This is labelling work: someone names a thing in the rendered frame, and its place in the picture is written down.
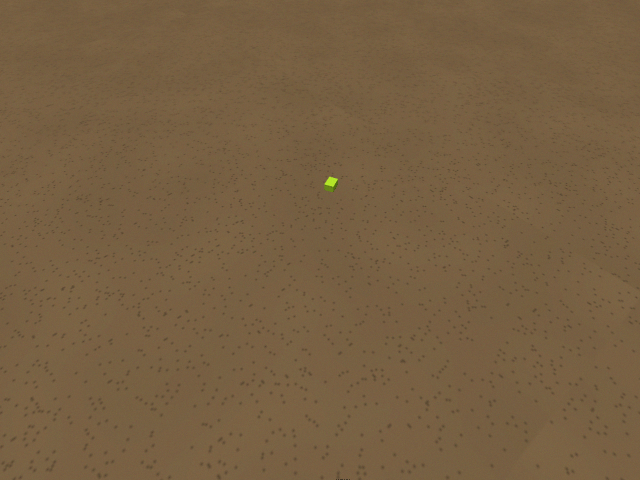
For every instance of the small box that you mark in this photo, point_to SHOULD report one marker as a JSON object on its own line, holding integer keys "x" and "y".
{"x": 331, "y": 184}

